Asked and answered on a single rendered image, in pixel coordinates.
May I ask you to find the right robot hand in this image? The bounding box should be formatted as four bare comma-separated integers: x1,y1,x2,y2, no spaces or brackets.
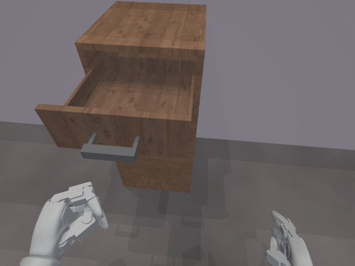
267,211,313,266

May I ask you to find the cabinet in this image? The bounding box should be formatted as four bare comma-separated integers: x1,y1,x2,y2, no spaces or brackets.
75,1,206,193

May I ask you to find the handle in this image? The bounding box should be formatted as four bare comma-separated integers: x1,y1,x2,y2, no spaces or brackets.
80,132,140,163

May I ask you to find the left robot hand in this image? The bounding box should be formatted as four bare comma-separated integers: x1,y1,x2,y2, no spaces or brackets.
29,182,109,260

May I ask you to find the left robot forearm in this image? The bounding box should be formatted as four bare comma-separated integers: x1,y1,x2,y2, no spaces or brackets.
19,255,62,266

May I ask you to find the drawer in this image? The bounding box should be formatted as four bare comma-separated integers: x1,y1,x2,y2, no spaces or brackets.
35,55,196,158

